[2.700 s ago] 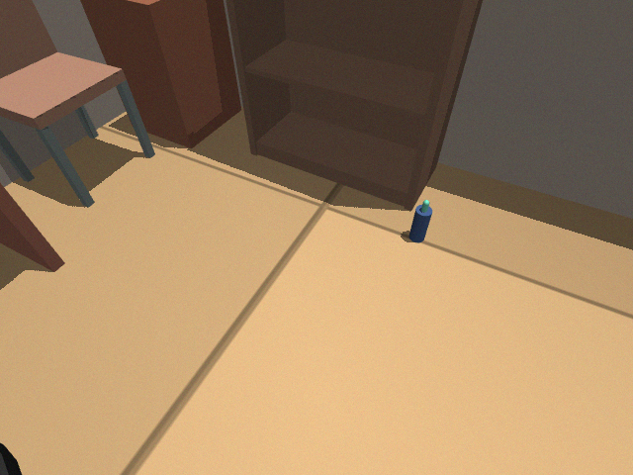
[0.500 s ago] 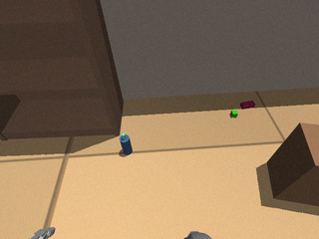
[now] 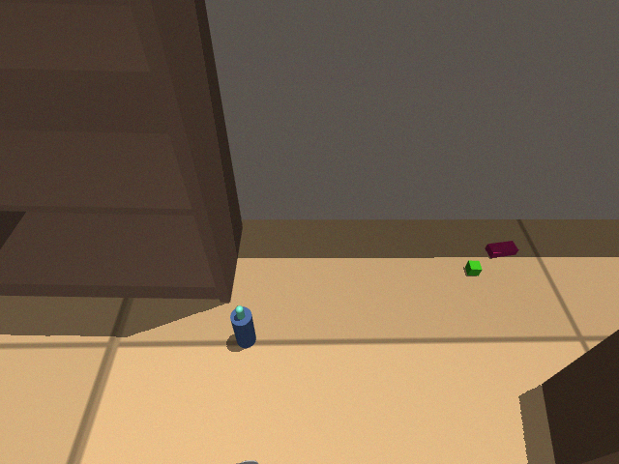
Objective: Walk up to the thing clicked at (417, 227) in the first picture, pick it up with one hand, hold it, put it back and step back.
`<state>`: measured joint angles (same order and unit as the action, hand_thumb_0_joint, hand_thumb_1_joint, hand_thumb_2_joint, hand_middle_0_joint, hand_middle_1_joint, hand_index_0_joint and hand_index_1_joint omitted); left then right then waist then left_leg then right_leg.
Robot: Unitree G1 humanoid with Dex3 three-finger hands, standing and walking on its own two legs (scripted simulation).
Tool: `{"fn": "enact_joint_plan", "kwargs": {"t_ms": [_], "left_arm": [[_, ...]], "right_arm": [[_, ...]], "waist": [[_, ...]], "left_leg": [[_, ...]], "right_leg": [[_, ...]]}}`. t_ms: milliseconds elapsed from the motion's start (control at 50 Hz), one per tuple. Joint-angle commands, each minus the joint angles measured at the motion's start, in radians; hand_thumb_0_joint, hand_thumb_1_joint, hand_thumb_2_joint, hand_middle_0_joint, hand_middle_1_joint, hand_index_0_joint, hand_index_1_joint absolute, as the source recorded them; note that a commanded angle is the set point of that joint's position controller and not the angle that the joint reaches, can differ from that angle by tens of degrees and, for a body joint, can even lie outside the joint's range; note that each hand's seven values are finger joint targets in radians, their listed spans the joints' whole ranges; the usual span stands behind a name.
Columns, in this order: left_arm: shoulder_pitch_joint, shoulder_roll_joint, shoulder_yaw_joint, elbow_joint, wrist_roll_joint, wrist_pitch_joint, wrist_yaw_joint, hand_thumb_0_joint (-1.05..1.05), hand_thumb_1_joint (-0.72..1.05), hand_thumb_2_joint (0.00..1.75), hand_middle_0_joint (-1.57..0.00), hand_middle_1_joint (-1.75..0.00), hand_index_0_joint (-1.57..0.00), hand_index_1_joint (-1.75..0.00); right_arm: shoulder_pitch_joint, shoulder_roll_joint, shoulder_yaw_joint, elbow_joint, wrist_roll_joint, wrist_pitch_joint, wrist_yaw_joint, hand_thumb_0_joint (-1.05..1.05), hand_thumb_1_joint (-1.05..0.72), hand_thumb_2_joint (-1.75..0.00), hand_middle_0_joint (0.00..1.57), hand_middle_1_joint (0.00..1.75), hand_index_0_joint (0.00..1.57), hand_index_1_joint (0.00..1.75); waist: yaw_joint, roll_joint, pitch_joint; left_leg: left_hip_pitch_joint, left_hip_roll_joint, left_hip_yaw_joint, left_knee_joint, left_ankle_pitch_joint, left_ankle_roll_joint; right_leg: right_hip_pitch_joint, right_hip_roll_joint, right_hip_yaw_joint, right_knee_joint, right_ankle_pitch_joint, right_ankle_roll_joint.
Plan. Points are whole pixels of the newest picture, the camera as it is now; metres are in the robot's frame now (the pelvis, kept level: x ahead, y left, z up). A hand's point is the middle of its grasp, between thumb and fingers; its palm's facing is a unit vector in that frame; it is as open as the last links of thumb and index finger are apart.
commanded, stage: walk up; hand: left
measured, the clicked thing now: (243, 324) +0.63 +0.23 -0.65
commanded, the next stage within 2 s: none
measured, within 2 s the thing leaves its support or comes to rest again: neither
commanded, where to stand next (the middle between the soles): +0.30 +0.03 m, yaw +1 degrees
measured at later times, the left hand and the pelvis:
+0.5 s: hand (139, 400) +0.23 +0.26 -0.10, palm faces -0.02 -0.89 -0.45, open 7.3 cm; pelvis +0.16 -0.02 +0.01, yaw +0 degrees
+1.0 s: hand (147, 365) +0.30 +0.28 -0.15, palm faces -0.07 -0.91 -0.40, open 7.3 cm; pelvis +0.24 +0.01 +0.00, yaw -1 degrees
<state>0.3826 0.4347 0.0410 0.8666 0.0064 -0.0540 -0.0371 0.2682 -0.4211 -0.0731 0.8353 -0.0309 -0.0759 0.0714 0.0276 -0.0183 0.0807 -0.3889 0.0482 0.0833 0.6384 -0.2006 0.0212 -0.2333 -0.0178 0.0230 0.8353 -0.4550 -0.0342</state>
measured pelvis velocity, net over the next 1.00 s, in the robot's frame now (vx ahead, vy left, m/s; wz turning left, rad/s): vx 0.24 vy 0.01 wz -0.02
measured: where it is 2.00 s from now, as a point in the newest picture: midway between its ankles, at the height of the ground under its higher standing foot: (304, 458)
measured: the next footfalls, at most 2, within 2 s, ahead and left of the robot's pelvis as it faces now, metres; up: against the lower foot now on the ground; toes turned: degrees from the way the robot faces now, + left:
right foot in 0.34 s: +0.30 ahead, -0.11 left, +0.00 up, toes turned -3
left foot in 0.70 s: +0.33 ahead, +0.14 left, +0.00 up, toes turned -1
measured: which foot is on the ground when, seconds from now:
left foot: down 0.00-0.34, up 0.36-0.68, down 0.70-1.00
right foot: up 0.00-0.32, down 0.34-1.00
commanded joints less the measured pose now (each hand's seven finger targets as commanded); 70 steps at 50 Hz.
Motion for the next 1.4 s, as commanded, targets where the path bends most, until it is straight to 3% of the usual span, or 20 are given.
{"fn": "enact_joint_plan", "kwargs": {"t_ms": [0, 60, 160, 280, 300, 340, 360, 460, 600, 660, 680, 700, 720, 740, 900, 940, 960, 1040, 1080, 1380], "left_arm": [[-0.023, 0.232, 0.056, -0.076, -0.007, -0.037, 0.026, 0.0, 0.9, 0.9, -0.2, -0.3, -0.2, -0.3], [0.055, 0.208, 0.056, -0.027, -0.011, -0.03, 0.006, 0.0, 0.9, 0.9, -0.2, -0.3, -0.2, -0.3], [-0.046, 0.179, 0.063, -0.052, 0.005, -0.027, -0.009, 0.0, 0.9, 0.9, -0.2, -0.3, -0.2, -0.3], [0.023, 0.179, 0.083, -0.014, 0.008, -0.053, 0.008, 0.0, 0.9, 0.9, -0.2, -0.3, -0.2, -0.3], [0.069, 0.213, 0.096, -0.004, 0.01, -0.06, 0.017, 0.0, 0.9, 0.9, -0.2, -0.3, -0.2, -0.3], [0.133, 0.359, 0.125, -0.027, 0.007, -0.07, 0.033, 0.0, 0.9, 0.9, -0.2, -0.3, -0.2, -0.3], [0.074, 0.348, 0.114, -0.045, -0.006, -0.064, 0.032, 0.0, 0.9, 0.9, -0.2, -0.3, -0.2, -0.3], [-0.043, 0.265, 0.087, -0.07, -0.003, -0.065, 0.04, 0.0, 0.9, 0.9, -0.2, -0.3, -0.2, -0.3], [-0.084, 0.225, 0.056, -0.071, 0.004, -0.042, 0.053, 0.0, 0.9, 0.9, -0.2, -0.3, -0.2, -0.3], [-0.137, 0.194, 0.034, -0.069, -0.011, -0.016, 0.057, 0.0, 0.9, 0.9, -0.2, -0.3, -0.2, -0.3], [-0.111, 0.153, 0.02, -0.07, -0.013, -0.009, 0.057, 0.0, 0.9, 0.9, -0.2, -0.3, -0.2, -0.3], [-0.047, 0.122, 0.009, -0.086, -0.015, -0.007, 0.051, 0.0, 0.9, 0.9, -0.2, -0.3, -0.2, -0.3], [-0.061, 0.186, 0.029, -0.041, -0.003, 0.007, 0.063, 0.0, 0.9, 0.9, -0.2, -0.3, -0.2, -0.3], [-0.079, 0.213, 0.037, -0.028, 0.004, 0.01, 0.064, 0.0, 0.9, 0.9, -0.2, -0.3, -0.2, -0.3], [0.004, 0.146, 0.047, 0.081, 0.02, -0.016, 0.059, 0.0, 0.9, 0.9, -0.2, -0.3, -0.2, -0.3], [-0.093, 0.252, 0.064, 0.041, 0.035, -0.032, 0.067, 0.0, 0.9, 0.9, -0.2, -0.3, -0.2, -0.3], [-0.168, 0.285, 0.064, 0.034, 0.027, -0.029, 0.062, 0.0, 0.9, 0.9, -0.2, -0.3, -0.2, -0.3], [-0.248, 0.187, 0.029, 0.043, 0.006, -0.021, 0.055, 0.0, 0.9, 0.9, -0.2, -0.3, -0.2, -0.3], [-0.209, 0.161, 0.02, 0.064, -0.008, -0.01, 0.051, 0.0, 0.9, 0.9, -0.2, -0.3, -0.2, -0.3], [-0.343, 0.139, -0.003, 0.189, -0.008, 0.008, 0.046, 0.0, 0.9, 0.9, -0.2, -0.3, -0.2, -0.3]], "right_arm": [[0.131, -0.291, -0.083, -0.064, 0.033, -0.02, -0.032, 0.0, -0.9, -0.9, 0.2, 0.3, 0.2, 0.3], [0.047, -0.251, -0.06, -0.076, 0.033, -0.022, -0.036, 0.0, -0.9, -0.9, 0.2, 0.3, 0.2, 0.3], [0.081, -0.27, -0.063, -0.089, 0.023, -0.016, -0.028, 0.0, -0.9, -0.9, 0.2, 0.3, 0.2, 0.3], [0.033, -0.225, -0.043, -0.121, 0.028, 0.012, -0.019, 0.0, -0.9, -0.9, 0.2, 0.3, 0.2, 0.3], [0.052, -0.184, -0.025, -0.126, 0.03, 0.014, -0.02, 0.0, -0.9, -0.9, 0.2, 0.3, 0.2, 0.3], [0.054, -0.154, -0.012, -0.138, 0.027, 0.025, -0.027, 0.0, -0.9, -0.9, 0.2, 0.3, 0.2, 0.3], [0.033, -0.231, -0.038, -0.119, 0.017, 0.036, -0.038, 0.0, -0.9, -0.9, 0.2, 0.3, 0.2, 0.3], [0.123, -0.209, -0.047, -0.026, 0.02, 0.047, -0.02, 0.0, -0.9, -0.9, 0.2, 0.3, 0.2, 0.3], [0.008, -0.134, -0.026, -0.001, 0.022, 0.05, -0.036, 0.0, -0.9, -0.9, 0.2, 0.3, 0.2, 0.3], [0.057, -0.155, -0.031, 0.041, 0.022, 0.036, -0.053, 0.0, -0.9, -0.9, 0.2, 0.3, 0.2, 0.3], [0.06, -0.21, -0.041, 0.042, 0.014, 0.032, -0.061, 0.0, -0.9, -0.9, 0.2, 0.3, 0.2, 0.3], [0.08, -0.295, -0.059, 0.016, 0.015, 0.021, -0.055, 0.0, -0.9, -0.9, 0.2, 0.3, 0.2, 0.3], [0.089, -0.353, -0.078, 0.028, 0.026, 0.025, -0.051, 0.0, -0.9, -0.9, 0.2, 0.3, 0.2, 0.3], [0.054, -0.331, -0.078, 0.022, 0.023, 0.031, -0.054, 0.0, -0.9, -0.9, 0.2, 0.3, 0.2, 0.3], [-0.134, -0.182, -0.004, -0.01, 0.029, 0.055, -0.053, 0.0, -0.9, -0.9, 0.2, 0.3, 0.2, 0.3], [-0.121, -0.081, 0.028, -0.005, 0.038, 0.061, -0.054, 0.0, -0.9, -0.9, 0.2, 0.3, 0.2, 0.3], [-0.137, -0.147, 0.005, 0.019, 0.031, 0.067, -0.068, 0.0, -0.9, -0.9, 0.2, 0.3, 0.2, 0.3], [-0.064, -0.153, 0.009, 0.109, 0.039, 0.037, -0.067, 0.0, -0.9, -0.9, 0.2, 0.3, 0.2, 0.3], [-0.122, -0.2, 0.006, 0.109, 0.031, 0.028, -0.066, 0.0, -0.9, -0.9, 0.2, 0.3, 0.2, 0.3], [-0.241, -0.162, 0.035, 0.232, 0.033, 0.042, -0.066, 0.0, -0.9, -0.9, 0.2, 0.3, 0.2, 0.3]], "waist": [[-0.072, 0.087, -0.03], [-0.028, 0.185, -0.014], [-0.061, 0.189, -0.005], [0.011, 0.085, -0.071], [0.041, 0.002, -0.102], [0.078, -0.235, -0.086], [0.054, -0.109, -0.028], [-0.018, -0.147, -0.006], [-0.009, -0.144, -0.069], [-0.058, -0.05, -0.108], [-0.054, 0.064, -0.133], [-0.047, 0.211, -0.178], [-0.077, 0.247, -0.16], [-0.065, 0.204, -0.105], [0.025, 0.144, -0.113], [-0.007, -0.126, -0.042], [-0.015, -0.114, -0.008], [-0.066, -0.083, -0.1], [-0.021, -0.011, -0.135], [-0.023, 0.053, -0.101]], "left_leg": [[0.307, 0.341, -0.519, -0.387, -0.255, 0.232], [0.209, 0.221, -0.257, -0.38, -0.138, 0.18], [0.17, 0.231, -0.222, -0.375, -0.11, 0.231], [0.047, 0.153, -0.117, -0.109, -0.03, 0.147], [-0.048, 0.111, -0.082, 0.025, -0.058, 0.114], [-0.322, -0.069, -0.055, 0.475, -0.354, 0.026], [-0.316, -0.003, -0.147, 0.521, -0.364, 0.019], [-0.182, 0.044, -0.139, 0.397, -0.14, -0.007], [0.072, 0.007, -0.04, 0.068, -0.016, -0.02], [0.235, -0.023, -0.033, -0.087, 0.144, 0.011], [0.28, 0.087, -0.158, -0.139, 0.211, 0.044], [0.33, 0.263, -0.46, -0.251, 0.011, 0.139], [0.291, 0.344, -0.618, -0.334, -0.231, 0.24], [0.23, 0.333, -0.609, -0.351, -0.326, 0.254], [-0.05, 0.146, -0.213, -0.103, -0.098, 0.102], [-0.161, -0.018, -0.095, 0.111, -0.222, -0.002], [-0.075, -0.006, -0.124, 0.172, -0.337, 0.0], [0.187, 0.02, -0.121, -0.09, 0.085, 0.016], [0.188, 0.1, -0.247, -0.14, 0.149, 0.06], [0.19, 0.079, -0.204, -0.301, 0.097, 0.02]], "right_leg": [[-0.436, -0.015, 0.085, 0.352, 0.009, -0.016], [-0.337, -0.075, 0.01, 0.184, 0.108, 0.005], [-0.27, -0.079, -0.046, -0.036, 0.14, 0.032], [0.09, 0.022, -0.114, -0.295, 0.284, 0.015], [0.224, 0.003, -0.05, -0.322, 0.224, -0.008], [0.262, -0.421, 0.648, -0.619, -0.11, -0.204], [0.162, -0.452, 0.664, -0.6, -0.136, -0.262], [0.013, -0.245, 0.204, -0.554, 0.174, -0.17], [-0.085, -0.214, 0.022, -0.35, 0.68, -0.155], [-0.158, -0.159, -0.003, -0.188, 0.487, -0.086], [-0.202, -0.106, -0.033, -0.107, 0.324, -0.044], [-0.286, 0.021, -0.091, 0.061, -0.002, 0.0], [-0.327, 0.008, -0.037, 0.181, -0.178, -0.008], [-0.34, -0.018, 0.002, 0.216, -0.166, -0.003], [0.083, 0.011, -0.058, -0.298, 0.184, -0.007], [0.011, -0.285, 0.437, -0.558, 0.009, -0.109], [-0.105, -0.352, 0.444, -0.546, 0.043, -0.196], [-0.078, -0.169, 0.101, -0.334, 0.466, -0.068], [-0.054, -0.073, 0.025, -0.314, 0.321, -0.01], [0.1, -0.096, 0.016, -0.488, 0.281, 0.003]]}}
